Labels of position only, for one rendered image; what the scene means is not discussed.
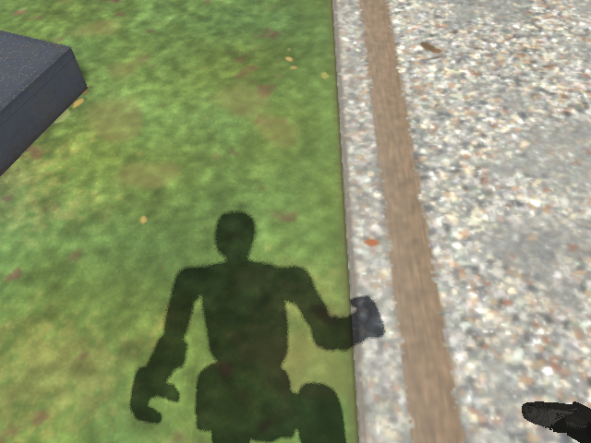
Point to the robot right hand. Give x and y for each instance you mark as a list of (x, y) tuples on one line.
[(573, 419)]

